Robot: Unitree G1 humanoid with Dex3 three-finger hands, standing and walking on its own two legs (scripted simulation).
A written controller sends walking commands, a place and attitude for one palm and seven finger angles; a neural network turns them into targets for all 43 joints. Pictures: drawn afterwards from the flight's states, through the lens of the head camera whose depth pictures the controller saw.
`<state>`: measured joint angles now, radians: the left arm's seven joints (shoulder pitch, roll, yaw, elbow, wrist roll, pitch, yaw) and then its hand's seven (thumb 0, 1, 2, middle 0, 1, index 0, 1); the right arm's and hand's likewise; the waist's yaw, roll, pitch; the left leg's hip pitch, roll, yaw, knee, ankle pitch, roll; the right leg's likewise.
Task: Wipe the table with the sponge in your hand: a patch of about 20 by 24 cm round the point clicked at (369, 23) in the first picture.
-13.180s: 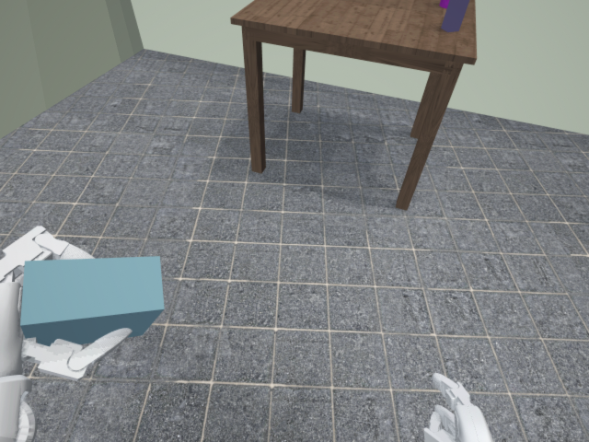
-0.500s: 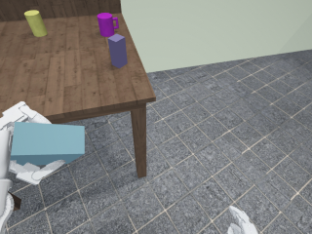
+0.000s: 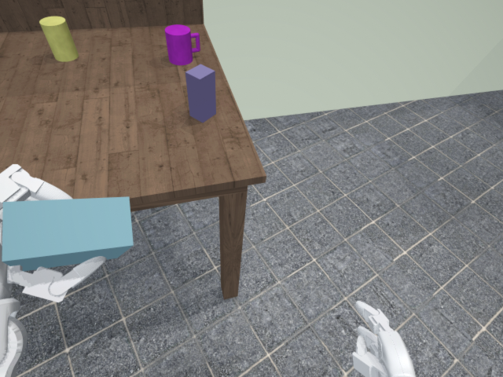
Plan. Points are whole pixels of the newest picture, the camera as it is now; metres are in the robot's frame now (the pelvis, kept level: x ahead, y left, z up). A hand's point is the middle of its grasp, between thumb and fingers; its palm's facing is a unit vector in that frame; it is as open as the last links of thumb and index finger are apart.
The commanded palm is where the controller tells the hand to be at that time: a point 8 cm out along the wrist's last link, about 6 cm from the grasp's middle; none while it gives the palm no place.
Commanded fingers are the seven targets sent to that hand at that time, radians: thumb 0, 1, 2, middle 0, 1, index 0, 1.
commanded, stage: shuffle to correct the standing spot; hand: left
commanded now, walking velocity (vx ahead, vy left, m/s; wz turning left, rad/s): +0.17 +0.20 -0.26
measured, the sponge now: (88, 234) +0.23 +0.23 +0.16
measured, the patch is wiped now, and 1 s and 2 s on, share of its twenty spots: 0.00 0.00 0.00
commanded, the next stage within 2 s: come to a stop and stand still in 1.12 s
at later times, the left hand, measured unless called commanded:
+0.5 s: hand (101, 182) +0.30 +0.24 +0.17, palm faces +0.31 -0.84 -0.45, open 9.9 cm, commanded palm +0.23 +0.30 +0.18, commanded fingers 0.00 0.10 1.30 -1.20 -1.60 -1.20 -1.60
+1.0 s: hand (39, 153) +0.32 +0.34 +0.18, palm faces +0.34 -0.81 -0.48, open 9.9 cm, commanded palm +0.27 +0.39 +0.18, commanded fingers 0.00 0.10 1.30 -1.20 -1.60 -1.20 -1.60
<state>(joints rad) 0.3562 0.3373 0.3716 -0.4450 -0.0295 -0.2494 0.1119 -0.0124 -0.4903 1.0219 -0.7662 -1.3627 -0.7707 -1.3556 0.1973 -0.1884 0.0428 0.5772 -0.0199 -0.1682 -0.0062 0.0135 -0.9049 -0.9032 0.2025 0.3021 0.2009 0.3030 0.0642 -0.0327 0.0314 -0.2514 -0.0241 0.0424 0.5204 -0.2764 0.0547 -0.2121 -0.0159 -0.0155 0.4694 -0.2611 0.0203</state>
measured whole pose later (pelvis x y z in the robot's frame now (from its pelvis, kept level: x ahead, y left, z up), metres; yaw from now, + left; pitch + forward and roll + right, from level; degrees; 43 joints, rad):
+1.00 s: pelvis +0.09 +0.12 -0.02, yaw -3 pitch -1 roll +1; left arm 0.45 0.39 0.40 -0.56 -0.04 -0.23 0.11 -0.01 -0.49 1.02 -0.77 -1.36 -0.77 -1.36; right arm 0.18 -0.18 0.02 0.59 0.01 -0.10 0.01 0.01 -0.91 -0.90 0.20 0.30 0.20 0.30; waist 0.01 0.02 0.09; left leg -0.53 0.01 0.03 1.02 -0.40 -0.03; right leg -0.30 -0.05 -0.10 0.75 -0.43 -0.03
